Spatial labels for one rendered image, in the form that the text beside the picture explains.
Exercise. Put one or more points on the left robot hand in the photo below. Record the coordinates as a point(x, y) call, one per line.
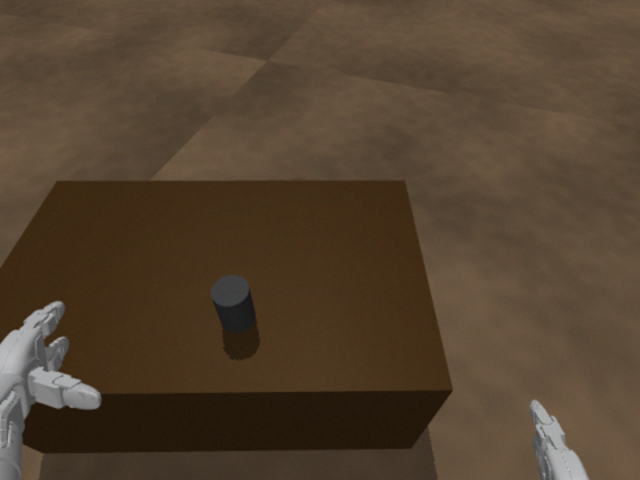
point(23, 353)

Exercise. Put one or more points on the left robot arm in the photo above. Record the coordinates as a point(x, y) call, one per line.
point(15, 406)

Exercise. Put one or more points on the can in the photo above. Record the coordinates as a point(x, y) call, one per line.
point(233, 302)

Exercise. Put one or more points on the right robot hand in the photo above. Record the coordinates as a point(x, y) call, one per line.
point(555, 460)

